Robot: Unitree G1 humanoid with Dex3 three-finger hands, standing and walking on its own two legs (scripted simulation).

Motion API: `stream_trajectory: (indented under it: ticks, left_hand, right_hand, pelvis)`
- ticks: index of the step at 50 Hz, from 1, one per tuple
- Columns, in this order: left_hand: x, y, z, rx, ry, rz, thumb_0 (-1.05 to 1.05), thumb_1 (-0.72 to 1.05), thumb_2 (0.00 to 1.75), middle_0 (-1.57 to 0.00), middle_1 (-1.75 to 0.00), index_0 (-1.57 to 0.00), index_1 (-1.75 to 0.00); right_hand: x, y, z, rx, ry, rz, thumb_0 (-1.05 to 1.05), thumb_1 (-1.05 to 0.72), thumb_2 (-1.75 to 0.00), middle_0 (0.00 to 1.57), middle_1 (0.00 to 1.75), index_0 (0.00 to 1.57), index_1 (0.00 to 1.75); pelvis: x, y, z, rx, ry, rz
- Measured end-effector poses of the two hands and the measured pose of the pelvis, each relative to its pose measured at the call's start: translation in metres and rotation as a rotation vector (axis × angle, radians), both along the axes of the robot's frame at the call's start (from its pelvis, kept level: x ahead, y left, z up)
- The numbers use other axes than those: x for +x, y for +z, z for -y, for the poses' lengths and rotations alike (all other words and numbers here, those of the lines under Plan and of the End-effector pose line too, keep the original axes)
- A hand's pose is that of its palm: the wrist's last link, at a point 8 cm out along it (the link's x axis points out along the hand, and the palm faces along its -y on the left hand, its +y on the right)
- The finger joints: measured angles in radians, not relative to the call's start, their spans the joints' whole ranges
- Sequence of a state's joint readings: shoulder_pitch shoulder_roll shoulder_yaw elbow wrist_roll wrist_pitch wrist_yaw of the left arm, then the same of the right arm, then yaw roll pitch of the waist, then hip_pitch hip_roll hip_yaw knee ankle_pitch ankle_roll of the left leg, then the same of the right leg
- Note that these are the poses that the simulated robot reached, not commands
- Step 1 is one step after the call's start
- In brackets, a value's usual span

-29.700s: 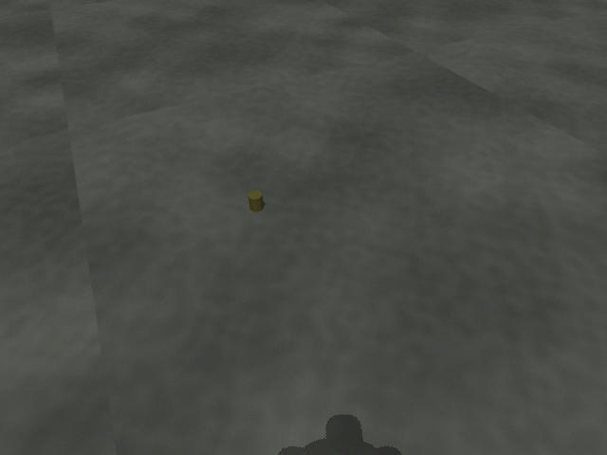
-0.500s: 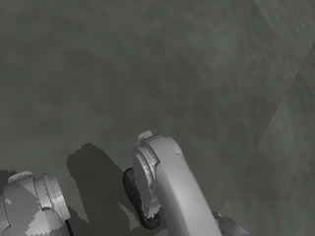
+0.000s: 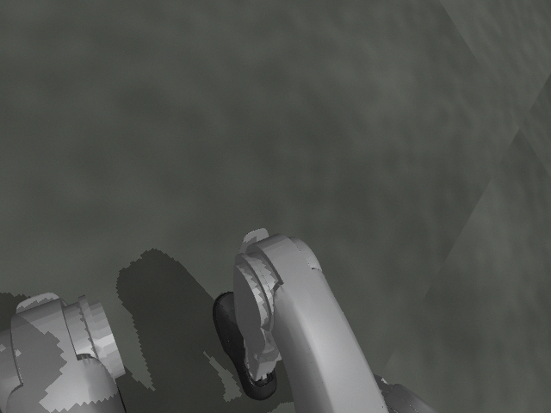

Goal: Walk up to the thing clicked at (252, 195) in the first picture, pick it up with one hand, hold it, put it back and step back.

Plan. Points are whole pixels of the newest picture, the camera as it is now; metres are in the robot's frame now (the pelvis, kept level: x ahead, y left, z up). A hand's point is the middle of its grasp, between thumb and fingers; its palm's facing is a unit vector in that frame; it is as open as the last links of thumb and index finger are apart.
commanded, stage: close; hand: left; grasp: from above
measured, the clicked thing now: out of the picture +0.44 +0.32 -0.26
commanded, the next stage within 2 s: settle in 0.46 s
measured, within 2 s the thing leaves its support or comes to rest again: leaves its support in 0.98 s
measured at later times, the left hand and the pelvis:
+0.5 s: hand out of the picture +0.42 +0.32 -0.24, palm faces -0.44 -0.15 -0.89, open 9.2 cm; pelvis +0.00 +0.00 +0.00, yaw +0 degrees
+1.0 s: hand out of the picture +0.44 +0.33 -0.23, palm faces -0.37 -0.15 -0.92, open 8.9 cm; pelvis +0.00 +0.00 +0.00, yaw +1 degrees
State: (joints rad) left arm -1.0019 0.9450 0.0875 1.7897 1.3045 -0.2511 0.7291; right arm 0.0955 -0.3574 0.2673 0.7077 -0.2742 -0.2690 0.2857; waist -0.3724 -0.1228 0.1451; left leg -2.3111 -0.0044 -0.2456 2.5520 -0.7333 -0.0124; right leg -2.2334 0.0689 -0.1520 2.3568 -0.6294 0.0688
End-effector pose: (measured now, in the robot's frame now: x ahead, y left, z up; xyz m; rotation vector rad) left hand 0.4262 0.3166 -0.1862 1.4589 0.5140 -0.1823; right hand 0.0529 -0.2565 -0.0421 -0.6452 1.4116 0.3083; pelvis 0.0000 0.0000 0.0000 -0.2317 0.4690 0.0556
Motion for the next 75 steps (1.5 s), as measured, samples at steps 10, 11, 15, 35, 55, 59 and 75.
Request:
stream_trajectory:
  ticks: [10,11,15,35,55,59,75]
  left_hand:
    - [0.000,0.002,-0.006,-0.021,0.074,-0.016,0.00,-0.01,0.73,-0.45,-0.91,-0.50,-0.87]
    - [0.000,0.002,-0.006,-0.022,0.073,-0.019,0.00,-0.01,0.73,-0.46,-0.91,-0.52,-0.87]
    - [0.001,0.003,-0.006,-0.022,0.063,-0.027,-0.01,0.00,0.71,-0.46,-0.90,-0.56,-0.85]
    - [0.000,0.004,-0.006,-0.012,0.028,-0.021,-0.02,0.01,0.74,-0.51,-0.89,-0.68,-0.85]
    - [0.009,0.045,-0.012,0.018,0.047,0.081,-0.01,0.09,0.58,-0.60,-0.82,-0.71,-0.79]
    - [0.005,0.067,-0.014,0.052,0.065,0.032,-0.01,0.10,0.54,-0.62,-0.78,-0.73,-0.75]
    - [-0.007,0.107,-0.007,-0.015,0.023,-0.059,-0.01,0.08,0.54,-0.68,-0.71,-0.79,-0.69]
  right_hand:
    - [0.003,0.004,0.003,-0.007,0.009,0.027,0.00,-0.89,-0.89,0.20,0.30,0.20,0.30]
    - [0.002,0.004,0.003,-0.005,0.009,0.024,0.00,-0.89,-0.89,0.20,0.30,0.20,0.30]
    - [0.000,0.002,0.000,0.000,0.007,0.016,0.00,-0.89,-0.89,0.20,0.30,0.20,0.30]
    - [-0.003,-0.001,-0.007,0.009,0.006,0.013,0.00,-0.90,-0.90,0.20,0.30,0.20,0.30]
    - [0.015,-0.001,0.003,0.017,-0.144,0.024,0.00,-0.91,-0.90,0.20,0.30,0.20,0.30]
    - [0.036,-0.010,0.003,0.051,-0.167,0.065,0.00,-0.91,-0.90,0.20,0.30,0.20,0.30]
    - [0.052,-0.015,0.017,0.025,-0.187,0.108,0.00,-0.92,-0.90,0.20,0.30,0.20,0.30]
  pelvis:
    - [-0.002,0.000,0.000,-0.001,0.005,0.003]
    - [-0.002,0.000,0.000,-0.001,0.005,0.003]
    - [-0.002,0.000,0.000,-0.001,0.005,0.005]
    - [-0.003,0.001,0.000,-0.003,0.003,0.009]
    - [0.012,0.013,0.000,0.013,0.021,-0.110]
    - [0.013,0.022,0.001,0.030,0.033,-0.134]
    - [0.003,0.038,0.012,0.084,0.061,-0.118]
